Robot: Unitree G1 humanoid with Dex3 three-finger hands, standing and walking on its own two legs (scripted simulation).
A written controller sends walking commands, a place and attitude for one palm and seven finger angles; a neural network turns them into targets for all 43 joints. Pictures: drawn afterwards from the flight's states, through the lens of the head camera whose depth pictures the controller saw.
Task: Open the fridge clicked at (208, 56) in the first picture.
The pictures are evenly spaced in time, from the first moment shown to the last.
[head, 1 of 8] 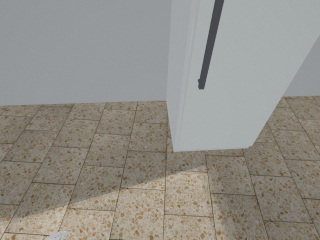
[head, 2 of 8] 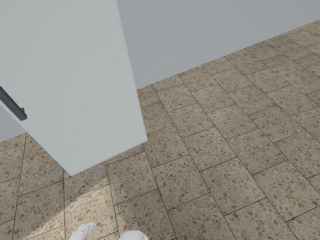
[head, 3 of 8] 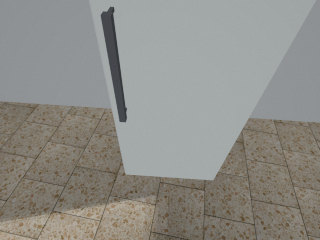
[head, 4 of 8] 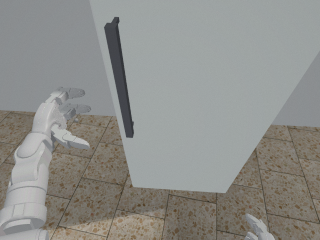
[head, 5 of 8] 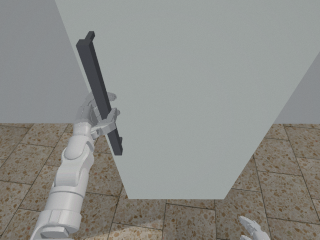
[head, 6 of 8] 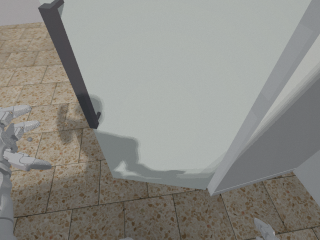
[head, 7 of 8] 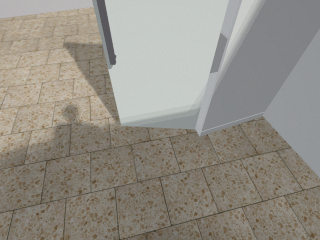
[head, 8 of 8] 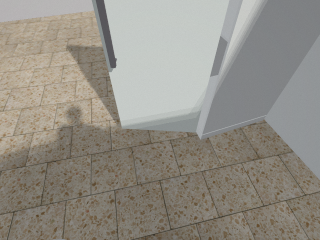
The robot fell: no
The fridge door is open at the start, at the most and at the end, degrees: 0 76 67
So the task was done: yes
